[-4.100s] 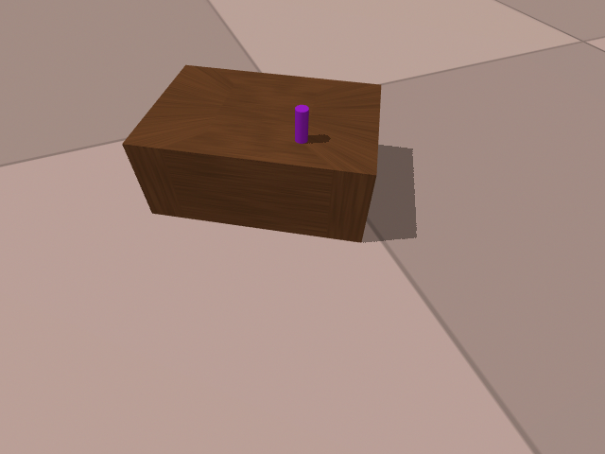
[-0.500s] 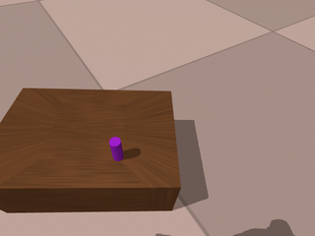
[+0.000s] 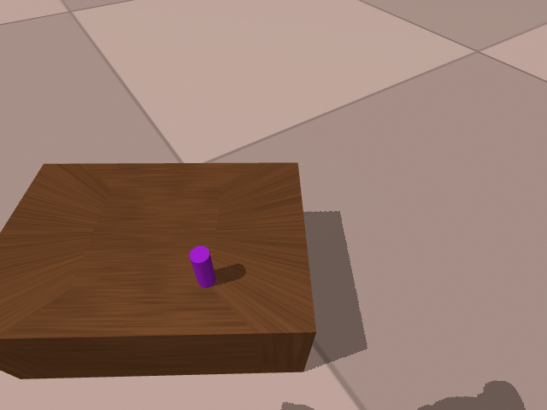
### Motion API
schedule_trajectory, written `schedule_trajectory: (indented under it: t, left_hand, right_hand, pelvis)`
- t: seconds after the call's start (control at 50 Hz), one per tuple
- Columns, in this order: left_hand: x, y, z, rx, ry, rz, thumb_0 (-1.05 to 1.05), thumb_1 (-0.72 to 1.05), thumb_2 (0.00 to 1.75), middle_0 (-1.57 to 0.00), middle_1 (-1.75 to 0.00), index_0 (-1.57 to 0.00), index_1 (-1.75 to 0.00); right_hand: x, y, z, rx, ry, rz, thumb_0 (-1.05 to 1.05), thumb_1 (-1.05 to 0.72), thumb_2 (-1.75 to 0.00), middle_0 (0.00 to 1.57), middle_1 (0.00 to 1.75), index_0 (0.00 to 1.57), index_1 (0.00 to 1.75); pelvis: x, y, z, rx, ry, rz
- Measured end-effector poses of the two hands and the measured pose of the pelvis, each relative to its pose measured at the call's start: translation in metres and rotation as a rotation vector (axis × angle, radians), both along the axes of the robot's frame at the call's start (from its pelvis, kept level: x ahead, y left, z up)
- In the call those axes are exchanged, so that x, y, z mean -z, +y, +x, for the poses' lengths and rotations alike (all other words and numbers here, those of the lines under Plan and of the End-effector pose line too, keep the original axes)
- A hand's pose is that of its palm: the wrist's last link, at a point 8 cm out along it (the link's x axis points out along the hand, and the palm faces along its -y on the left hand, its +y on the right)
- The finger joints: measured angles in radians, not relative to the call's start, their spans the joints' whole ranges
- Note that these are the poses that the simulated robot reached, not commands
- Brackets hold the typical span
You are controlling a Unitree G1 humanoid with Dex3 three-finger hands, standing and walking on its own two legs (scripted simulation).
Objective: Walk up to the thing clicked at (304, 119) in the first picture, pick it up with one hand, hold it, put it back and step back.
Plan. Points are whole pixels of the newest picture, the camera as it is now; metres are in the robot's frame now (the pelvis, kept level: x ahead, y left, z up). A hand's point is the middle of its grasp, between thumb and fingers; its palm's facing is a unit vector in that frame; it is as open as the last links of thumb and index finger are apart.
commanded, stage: walk up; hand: left
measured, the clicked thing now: (203, 267) +0.51 +0.20 -0.32
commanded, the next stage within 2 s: stand in 0.46 s
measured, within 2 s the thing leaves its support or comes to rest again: neither
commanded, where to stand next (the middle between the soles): +0.05 +0.00 m, yaw +0 degrees
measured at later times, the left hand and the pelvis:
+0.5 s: hand out of the picture +0.09 +0.25 -0.16, palm faces +0.00 -0.95 -0.32, open 7.3 cm; pelvis +0.00 +0.00 +0.00, yaw +0 degrees
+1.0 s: hand out of the picture +0.08 +0.25 -0.15, palm faces -0.01 -0.94 -0.35, open 7.3 cm; pelvis +0.01 +0.00 +0.00, yaw +0 degrees
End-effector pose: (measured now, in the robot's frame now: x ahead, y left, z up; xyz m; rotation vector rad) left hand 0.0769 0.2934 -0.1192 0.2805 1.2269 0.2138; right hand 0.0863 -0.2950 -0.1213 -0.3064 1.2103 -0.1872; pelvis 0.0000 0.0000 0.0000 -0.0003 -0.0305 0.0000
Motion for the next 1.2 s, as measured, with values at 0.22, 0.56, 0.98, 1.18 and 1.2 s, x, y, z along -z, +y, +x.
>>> schedule_trajectory:
  t: [0.22,0.56,0.98,1.18,1.2]
  left_hand:
    - [0.0,-0.003,0.009,0.014,-0.012,-0.003,0.0,0.91,0.9,-0.21,-0.3,-0.2,-0.3]
    - [0.0,-0.002,0.004,0.02,-0.009,0.001,0.0,0.91,0.9,-0.21,-0.3,-0.2,-0.3]
    - [-0.004,0.001,0.0,0.018,0.013,0.028,0.0,0.91,0.9,-0.21,-0.3,-0.2,-0.3]
    - [-0.004,-0.003,0.007,0.024,0.003,0.023,0.0,0.91,0.9,-0.21,-0.3,-0.2,-0.3]
    - [-0.004,-0.003,0.008,0.024,0.003,0.023,0.0,0.91,0.9,-0.21,-0.3,-0.2,-0.3]
  right_hand:
    - [0.001,-0.006,-0.021,0.02,0.04,-0.012,0.0,-0.9,-0.9,0.2,0.3,0.2,0.3]
    - [0.001,-0.002,-0.018,0.012,0.028,-0.002,0.0,-0.9,-0.9,0.2,0.3,0.2,0.3]
    - [0.004,-0.004,-0.006,-0.002,0.033,0.008,0.0,-0.9,-0.9,0.2,0.3,0.2,0.3]
    - [0.003,-0.008,-0.004,-0.003,0.033,0.001,0.0,-0.9,-0.9,0.2,0.3,0.2,0.3]
    - [0.003,-0.008,-0.005,-0.003,0.033,0.0,0.0,-0.9,-0.9,0.2,0.3,0.2,0.3]
  pelvis:
    - [0.0,-0.001,0.0,0.003,0.002,0.0]
    - [0.0,-0.001,0.001,0.001,0.0,0.0]
    - [0.0,-0.004,0.01,-0.004,0.004,0.0]
    - [-0.001,-0.006,0.013,-0.003,0.004,0.001]
    - [-0.001,-0.006,0.013,-0.003,0.004,0.001]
